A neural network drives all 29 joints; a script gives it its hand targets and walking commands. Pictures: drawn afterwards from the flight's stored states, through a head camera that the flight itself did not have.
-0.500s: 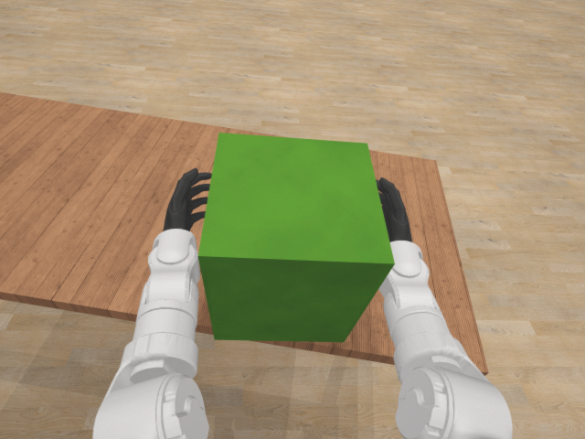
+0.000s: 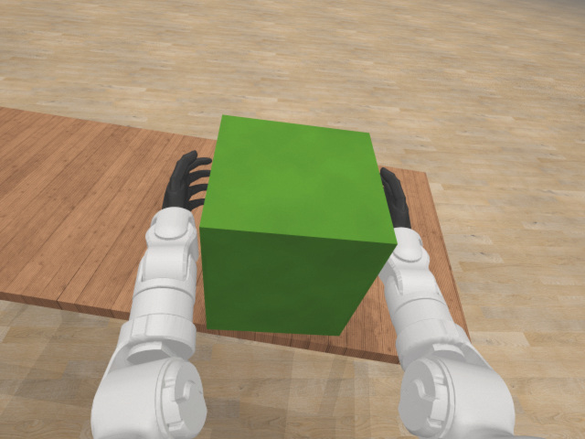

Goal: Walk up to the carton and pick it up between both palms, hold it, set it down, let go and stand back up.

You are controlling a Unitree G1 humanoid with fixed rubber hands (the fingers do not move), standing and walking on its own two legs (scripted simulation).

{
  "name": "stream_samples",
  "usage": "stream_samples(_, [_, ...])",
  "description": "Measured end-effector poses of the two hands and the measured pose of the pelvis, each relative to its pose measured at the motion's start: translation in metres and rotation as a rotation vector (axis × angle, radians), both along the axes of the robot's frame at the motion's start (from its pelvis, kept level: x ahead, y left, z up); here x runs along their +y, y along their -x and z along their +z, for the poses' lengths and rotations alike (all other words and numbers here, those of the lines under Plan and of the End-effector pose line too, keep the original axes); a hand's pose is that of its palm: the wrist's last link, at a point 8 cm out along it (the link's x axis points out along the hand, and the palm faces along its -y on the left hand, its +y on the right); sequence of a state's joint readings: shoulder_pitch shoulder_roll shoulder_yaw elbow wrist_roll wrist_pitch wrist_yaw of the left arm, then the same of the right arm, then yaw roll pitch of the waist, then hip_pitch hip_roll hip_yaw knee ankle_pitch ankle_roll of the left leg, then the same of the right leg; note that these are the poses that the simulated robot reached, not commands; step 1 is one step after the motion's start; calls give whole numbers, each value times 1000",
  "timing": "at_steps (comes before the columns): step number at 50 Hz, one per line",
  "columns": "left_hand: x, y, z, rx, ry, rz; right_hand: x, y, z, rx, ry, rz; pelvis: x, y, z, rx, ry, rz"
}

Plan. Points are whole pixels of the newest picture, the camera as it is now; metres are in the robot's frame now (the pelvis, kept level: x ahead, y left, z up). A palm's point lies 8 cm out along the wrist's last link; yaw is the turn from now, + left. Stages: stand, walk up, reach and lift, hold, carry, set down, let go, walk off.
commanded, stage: reach and lift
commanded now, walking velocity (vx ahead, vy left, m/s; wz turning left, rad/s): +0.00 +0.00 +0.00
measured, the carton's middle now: (285, 234) +0.40 +0.03 +0.09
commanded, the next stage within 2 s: hold in 1.88 s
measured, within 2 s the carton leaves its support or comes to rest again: neither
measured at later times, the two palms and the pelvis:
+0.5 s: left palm (175, 189) +0.39 +0.18 +0.18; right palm (403, 213) +0.39 -0.13 +0.17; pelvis +0.00 +0.01 +0.00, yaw +2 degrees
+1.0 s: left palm (167, 170) +0.37 +0.18 +0.22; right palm (417, 192) +0.37 -0.13 +0.21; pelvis -0.01 +0.01 +0.00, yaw +2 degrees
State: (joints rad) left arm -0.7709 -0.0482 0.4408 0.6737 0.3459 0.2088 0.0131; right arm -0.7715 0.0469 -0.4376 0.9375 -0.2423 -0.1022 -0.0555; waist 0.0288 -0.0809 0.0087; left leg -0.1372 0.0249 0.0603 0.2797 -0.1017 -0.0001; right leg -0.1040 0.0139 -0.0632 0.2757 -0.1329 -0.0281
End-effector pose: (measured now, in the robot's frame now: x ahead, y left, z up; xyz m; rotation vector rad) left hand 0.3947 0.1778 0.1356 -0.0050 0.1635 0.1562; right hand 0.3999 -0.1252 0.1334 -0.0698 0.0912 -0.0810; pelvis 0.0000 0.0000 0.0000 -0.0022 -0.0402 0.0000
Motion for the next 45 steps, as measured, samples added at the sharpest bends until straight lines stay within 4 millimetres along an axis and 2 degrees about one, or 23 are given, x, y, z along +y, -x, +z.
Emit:
stream_samples(14, [5,5,21,4,-19,-6,6,5,22,1,-24,-6,5,-4,-1,-90,4,23])
stream_samples(27, [-2,10,44,9,-61,-29,-2,15,36,-2,-59,-30,11,0,-2,-119,8,32])
stream_samples(45, [-2,24,75,-5,-35,-29,-1,27,74,-22,-80,-30,10,9,-3,-137,5,30])
